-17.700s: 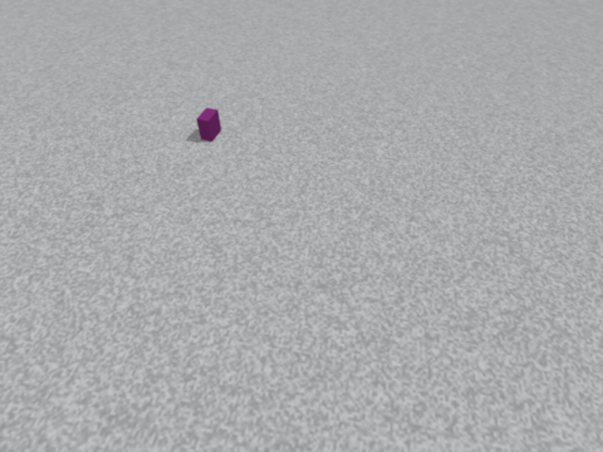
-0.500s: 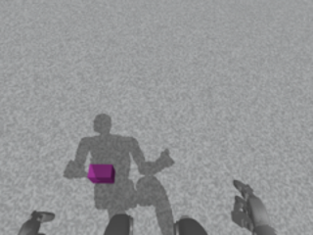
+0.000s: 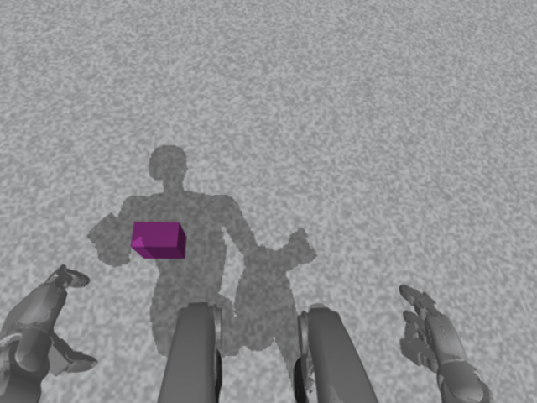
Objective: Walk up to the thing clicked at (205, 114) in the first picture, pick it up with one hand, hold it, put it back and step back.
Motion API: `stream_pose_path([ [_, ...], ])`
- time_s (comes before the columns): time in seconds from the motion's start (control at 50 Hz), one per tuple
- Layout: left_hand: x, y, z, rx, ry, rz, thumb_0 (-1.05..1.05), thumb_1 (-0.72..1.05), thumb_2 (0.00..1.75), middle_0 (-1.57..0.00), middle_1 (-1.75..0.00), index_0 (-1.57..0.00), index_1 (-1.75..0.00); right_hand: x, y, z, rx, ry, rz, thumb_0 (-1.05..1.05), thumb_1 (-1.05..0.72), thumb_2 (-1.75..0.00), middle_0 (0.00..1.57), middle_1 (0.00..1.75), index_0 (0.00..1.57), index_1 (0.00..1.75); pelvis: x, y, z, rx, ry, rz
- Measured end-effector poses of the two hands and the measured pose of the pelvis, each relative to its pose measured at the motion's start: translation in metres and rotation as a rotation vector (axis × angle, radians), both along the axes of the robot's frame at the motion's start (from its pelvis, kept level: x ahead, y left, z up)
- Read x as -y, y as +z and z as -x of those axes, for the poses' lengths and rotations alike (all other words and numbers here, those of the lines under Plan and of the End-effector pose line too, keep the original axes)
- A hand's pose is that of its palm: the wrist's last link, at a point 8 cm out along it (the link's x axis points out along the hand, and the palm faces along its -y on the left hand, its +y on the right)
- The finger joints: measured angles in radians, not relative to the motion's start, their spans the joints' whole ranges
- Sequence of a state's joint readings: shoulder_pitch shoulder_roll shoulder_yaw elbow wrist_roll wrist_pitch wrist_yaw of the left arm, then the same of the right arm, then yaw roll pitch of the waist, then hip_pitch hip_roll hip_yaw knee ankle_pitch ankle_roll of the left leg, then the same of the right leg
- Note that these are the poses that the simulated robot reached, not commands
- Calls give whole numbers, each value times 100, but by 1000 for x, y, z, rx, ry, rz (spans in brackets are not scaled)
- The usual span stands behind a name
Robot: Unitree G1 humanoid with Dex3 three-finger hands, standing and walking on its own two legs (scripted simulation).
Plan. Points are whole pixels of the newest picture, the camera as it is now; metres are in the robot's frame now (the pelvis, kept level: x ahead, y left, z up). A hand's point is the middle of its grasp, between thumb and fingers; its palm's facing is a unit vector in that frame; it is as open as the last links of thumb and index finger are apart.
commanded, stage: rise first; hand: left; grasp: from above
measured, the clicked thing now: (160, 241) +0.48 +0.27 -0.50
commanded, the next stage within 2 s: none
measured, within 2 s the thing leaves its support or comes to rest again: neither
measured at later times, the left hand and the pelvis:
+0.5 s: hand (104, 274) +0.35 +0.32 -0.28, palm faces -0.47 -0.22 -0.85, open 13.6 cm; pelvis -0.05 -0.01 -0.16, yaw -5 degrees
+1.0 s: hand (116, 258) +0.39 +0.32 -0.34, palm faces -0.46 -0.05 -0.89, open 13.8 cm; pelvis -0.05 +0.00 -0.20, yaw -7 degrees
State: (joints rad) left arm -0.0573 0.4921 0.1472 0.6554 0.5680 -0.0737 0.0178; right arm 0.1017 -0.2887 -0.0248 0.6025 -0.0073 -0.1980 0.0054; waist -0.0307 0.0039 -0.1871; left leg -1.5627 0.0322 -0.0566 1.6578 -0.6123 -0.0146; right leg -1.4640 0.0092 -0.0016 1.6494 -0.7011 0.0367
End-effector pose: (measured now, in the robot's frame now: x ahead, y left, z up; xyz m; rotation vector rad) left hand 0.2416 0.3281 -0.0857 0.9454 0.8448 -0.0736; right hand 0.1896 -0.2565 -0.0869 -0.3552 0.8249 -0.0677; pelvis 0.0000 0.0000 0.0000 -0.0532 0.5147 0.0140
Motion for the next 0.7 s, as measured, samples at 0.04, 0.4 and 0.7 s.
stream_pose_path([
  [0.04,-2,-17,-16,30,-48,-42,-1,-52,92,-20,-96,-19,-97,5,-25,7,-33,-7,3,1,-97,-92,21,30,21,30,2,-20,5,-23,-6,2],
  [0.4,-1,-119,-97,104,-349,-228,-1,-43,92,-19,-96,-19,-96,22,-172,130,-400,-116,8,1,-91,-91,21,30,21,30,8,-139,45,-62,-47,32],
  [0.7,-2,-166,-133,156,-480,-325,-1,-46,98,-13,-94,-12,-94,27,-195,168,-526,-145,72,1,-89,-90,21,30,21,30,1,-179,49,-57,-61,65],
])
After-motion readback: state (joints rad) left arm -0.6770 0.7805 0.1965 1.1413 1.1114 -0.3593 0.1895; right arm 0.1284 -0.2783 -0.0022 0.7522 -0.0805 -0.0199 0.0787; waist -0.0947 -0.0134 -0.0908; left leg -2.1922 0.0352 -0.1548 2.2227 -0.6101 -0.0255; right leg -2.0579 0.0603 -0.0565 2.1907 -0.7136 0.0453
